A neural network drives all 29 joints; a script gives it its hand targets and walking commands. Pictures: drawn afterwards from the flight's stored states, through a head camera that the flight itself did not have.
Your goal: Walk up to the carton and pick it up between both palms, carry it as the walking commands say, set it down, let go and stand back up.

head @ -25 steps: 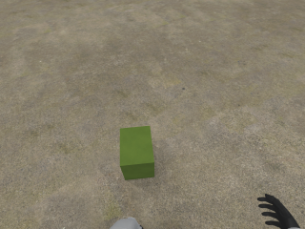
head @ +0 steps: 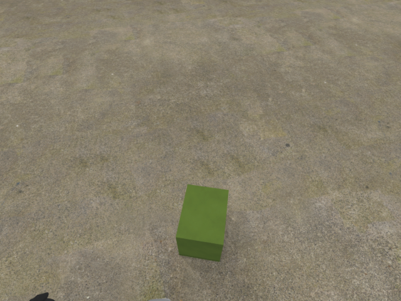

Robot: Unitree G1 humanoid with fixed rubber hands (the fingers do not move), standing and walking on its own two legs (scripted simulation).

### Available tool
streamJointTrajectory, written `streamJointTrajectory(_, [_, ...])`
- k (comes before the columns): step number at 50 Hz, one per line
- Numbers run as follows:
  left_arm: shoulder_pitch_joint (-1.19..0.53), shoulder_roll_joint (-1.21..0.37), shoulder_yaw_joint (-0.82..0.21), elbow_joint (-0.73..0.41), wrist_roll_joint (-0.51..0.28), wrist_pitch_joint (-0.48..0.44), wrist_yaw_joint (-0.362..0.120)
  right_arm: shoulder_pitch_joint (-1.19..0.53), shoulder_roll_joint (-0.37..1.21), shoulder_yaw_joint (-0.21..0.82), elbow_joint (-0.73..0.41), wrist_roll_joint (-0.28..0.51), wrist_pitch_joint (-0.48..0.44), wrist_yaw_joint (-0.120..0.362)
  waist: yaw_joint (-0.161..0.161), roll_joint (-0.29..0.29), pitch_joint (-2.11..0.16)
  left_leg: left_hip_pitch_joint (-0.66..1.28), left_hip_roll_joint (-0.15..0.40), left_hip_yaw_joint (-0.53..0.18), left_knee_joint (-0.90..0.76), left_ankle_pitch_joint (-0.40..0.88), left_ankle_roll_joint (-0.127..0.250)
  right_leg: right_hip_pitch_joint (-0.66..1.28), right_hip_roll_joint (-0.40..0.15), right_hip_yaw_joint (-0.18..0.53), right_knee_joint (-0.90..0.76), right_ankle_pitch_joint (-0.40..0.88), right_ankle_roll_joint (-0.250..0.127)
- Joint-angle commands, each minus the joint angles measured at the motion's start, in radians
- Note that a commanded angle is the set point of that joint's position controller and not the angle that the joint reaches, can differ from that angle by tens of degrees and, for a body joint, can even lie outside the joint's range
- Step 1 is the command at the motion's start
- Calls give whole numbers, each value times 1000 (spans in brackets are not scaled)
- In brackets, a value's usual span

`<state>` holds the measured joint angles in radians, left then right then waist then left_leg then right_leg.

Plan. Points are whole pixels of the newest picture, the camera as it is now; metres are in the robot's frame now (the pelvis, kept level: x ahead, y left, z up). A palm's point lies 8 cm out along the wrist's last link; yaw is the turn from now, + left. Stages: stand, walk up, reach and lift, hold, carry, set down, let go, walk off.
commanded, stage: walk up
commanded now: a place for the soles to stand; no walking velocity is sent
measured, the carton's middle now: (203, 223) +0.55 +0.01 -0.62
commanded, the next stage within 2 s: none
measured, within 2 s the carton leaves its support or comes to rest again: neither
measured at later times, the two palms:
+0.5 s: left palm out of the picture +0.07 +0.32 -0.07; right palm (352, 294) +0.18 -0.29 -0.07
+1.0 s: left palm out of the picture +0.03 +0.41 -0.07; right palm (348, 293) +0.18 -0.28 -0.07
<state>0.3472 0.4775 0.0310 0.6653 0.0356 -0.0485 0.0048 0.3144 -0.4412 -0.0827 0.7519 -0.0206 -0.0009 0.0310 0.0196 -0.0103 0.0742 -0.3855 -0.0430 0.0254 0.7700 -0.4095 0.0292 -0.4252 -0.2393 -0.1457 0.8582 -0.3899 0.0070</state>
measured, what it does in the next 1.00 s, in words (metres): steps on the spot: left foot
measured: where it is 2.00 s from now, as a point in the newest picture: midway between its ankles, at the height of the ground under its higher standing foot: outside the picture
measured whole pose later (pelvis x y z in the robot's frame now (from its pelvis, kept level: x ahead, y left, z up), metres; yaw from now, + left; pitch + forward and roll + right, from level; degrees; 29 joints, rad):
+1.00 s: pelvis +0.05 +0.05 +0.02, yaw +5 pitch -2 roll +0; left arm 0.32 0.50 0.04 0.99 0.02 -0.02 0.02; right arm 0.17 -0.46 -0.10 0.93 -0.04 0.00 0.05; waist 0.02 0.01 0.06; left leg -0.37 0.03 0.01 0.67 -0.24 -0.01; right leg -0.33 -0.08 0.05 0.82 -0.46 -0.02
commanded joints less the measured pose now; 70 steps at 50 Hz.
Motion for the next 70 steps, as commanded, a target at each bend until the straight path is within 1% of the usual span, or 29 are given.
streamJointTrajectory(1, [-6, 129, 49, -51, -31, 7, 15, 44, -300, -78, -60, -22, -41, -30, -51, 275, -37, 168, 286, -635, -377, 37, 171, -312, 118, 18, 141, -172, -8])
streamJointTrajectory(3, [-60, 167, 58, -8, -38, 16, 29, 17, -256, -60, -46, 1, -50, -37, -58, 96, -57, 143, 314, -563, -291, 272, 253, -214, 107, 164, 160, -226, -26])
streamJointTrajectory(6, [35, 134, 50, 76, -40, -10, 23, -94, -201, -30, -32, 15, -44, -47, 6, 150, -90, 49, 202, -301, -159, 603, 189, 9, 141, 108, -45, -42, -62])
streamJointTrajectory(8, [53, 144, 50, 102, -30, -24, 19, -92, -166, -9, -20, 23, -32, -40, 22, 86, -119, -30, 148, -239, -63, 491, 112, 191, 151, 143, -235, 244, -90])
streamJointTrajectory(9, [5, 219, 60, 83, -22, -31, 18, -84, -142, -3, -23, 27, -28, -37, 5, -51, -130, -57, 70, -177, 32, 316, 47, 171, 2, 340, -327, 293, -144])
streamJointTrajectory(10, [-48, 229, 58, 85, -27, -28, 11, -71, -146, -5, 6, 25, -21, -43, -20, -100, -145, 11, 23, -107, 107, 134, 15, 123, -91, 422, -346, 356, -231])
streamJointTrajectory(11, [-99, 224, 48, 82, -28, -25, 9, -57, -150, -6, 29, 23, -19, -45, -42, -108, -118, 38, 26, -82, 75, 57, 12, 67, -104, 404, -345, 333, -241])
streamJointTrajectory(14, [-135, 163, 10, 102, -37, -5, 12, -108, -194, -10, 56, 6, -33, -39, -24, -14, -68, 58, 125, -273, -175, 203, 63, 15, 67, 202, -226, 213, -96])
streamJointTrajectory(16, [-120, 148, 12, 138, -43, 2, 11, -153, -204, -5, 68, 11, -38, -37, 0, 40, -106, 31, 175, -349, -232, 235, 113, 101, 152, 154, -182, 105, -60])
streamJointTrajectory(21, [-169, 161, 5, 199, -39, -13, 9, -217, -156, 15, 125, 14, -27, -36, -12, 32, -115, 65, 104, -214, -225, 225, 35, 172, 66, 203, -354, 237, -85])
streamJointTrajectory(35, [-283, 119, -8, 345, -35, -5, 2, -317, -136, 32, 260, 15, -21, -26, -6, 40, -113, 130, 132, -218, -424, 236, 13, 296, 84, 154, -518, 211, -40])
streamJointTrajectory(36, [-134, 198, 33, 349, -34, -21, 13, -278, -209, -10, 205, -13, -7, -3, 10, 100, -150, 100, 81, -154, -341, -72, 43, 353, 93, 171, -490, -49, -79])
streamJointTrajectory(37, [-70, 235, 49, 370, -25, -26, 21, -312, -191, -13, 187, -21, 5, 10, 41, 55, -101, -70, 67, -136, -274, -179, 44, 414, 43, 256, -525, -190, -111])
streamJointTrajectory(39, [12, 306, 93, 353, -10, -39, 35, -360, -143, -12, 125, -37, 15, 33, 74, -100, -16, -341, 96, -78, 65, -60, 6, 502, -183, 544, -663, -235, -224])
streamJointTrajectory(40, [-13, 303, 99, 326, -6, -47, 38, -343, -151, -19, 107, -37, 14, 41, 48, -59, -2, -342, 142, -131, 105, -33, -6, 439, -200, 554, -672, -230, -249])
streamJointTrajectory(46, [-189, 209, 53, 225, 2, -18, 8, -118, -136, -57, 160, -11, 3, 39, -80, -122, -52, 242, 25, 56, -154, 80, -30, -60, 53, 171, -429, -69, -138])
streamJointTrajectory(47, [-164, 163, 34, 220, -2, -9, 8, -63, -158, -65, 171, -16, -2, 25, -95, -58, -68, 341, 24, 10, -212, 57, -24, -131, 99, 138, -294, -81, -110])
streamJointTrajectory(48, [-150, 87, 10, 201, -15, -3, 12, -22, -217, -70, 163, -33, -12, 6, -116, 181, -47, 312, 204, -286, -459, -116, 23, -195, 219, 73, -7, -72, -57])
streamJointTrajectory(49, [-91, 99, 13, 202, -22, 9, 26, -87, -334, -86, 110, -30, -20, -8, -83, 291, -54, 202, 398, -575, -577, -302, 135, -237, 269, 186, 130, -207, -39])
streamJointTrajectory(51, [-19, 180, 38, 252, -37, 15, 30, -190, -266, -62, 78, -7, -19, -19, -28, 136, -10, 82, 372, -456, -492, -262, 209, -157, 197, 261, 206, -110, -40])
streamJointTrajectory(55, [29, 155, 40, 273, -25, 6, 7, -197, -223, -40, 74, 3, -21, -26, -15, 197, -58, 33, 320, -250, -342, 192, 193, 33, 198, 141, 13, -97, -36])
streamJointTrajectory(58, [16, 120, 50, 266, -20, 18, 1, -200, -216, -31, 84, 11, -14, -29, 13, 146, -62, -31, 298, -197, -245, 249, 145, 185, 261, 97, -188, 51, -59])
streamJointTrajectory(59, [16, 129, 55, 257, -14, 18, 4, -193, -193, -22, 82, 16, -10, -32, 26, 111, -69, -35, 287, -185, -193, 252, 112, 219, 252, 137, -262, 87, -71])
streamJointTrajectory(61, [-77, 260, 78, 205, -13, 4, 2, -172, -130, -3, 70, 28, -6, -41, -7, -188, -64, -89, 58, -1, 81, -19, 6, 153, -37, 612, -490, 187, -202])
streamJointTrajectory(62, [-97, 243, 72, 197, -16, 4, -4, -175, -156, -14, 87, 24, -2, -53, -11, -141, -88, -35, 56, -36, 163, -186, 10, 137, -84, 631, -483, 246, -267])
streamJointTrajectory(64, [-128, 200, 45, 187, -24, 7, 6, -139, -140, -10, 114, 29, -16, -56, -22, -147, -74, 0, 67, -46, 82, -155, 6, 150, -23, 503, -395, 440, -257])
streamJointTrajectory(67, [-166, 153, 27, 173, -41, 27, 4, -88, -144, -9, 161, 14, -45, -61, -44, -105, -133, 202, 74, -32, -229, 221, 13, 133, 67, 355, -247, 646, -142])
streamJointTrajectory(68, [-151, 130, 25, 161, -50, 30, 1, -113, -201, -20, 141, 2, -53, -64, -28, 8, -135, 218, 201, -206, -279, 298, 53, 68, 132, 306, -163, 525, -88])
streamJointTrajectory(70, [-157, 125, 30, 180, -45, 44, 2, -178, -223, -29, 131, 12, -51, -55, -5, 72, -101, 166, 338, -282, -291, 405, 153, 73, 229, 194, -110, 169, -44])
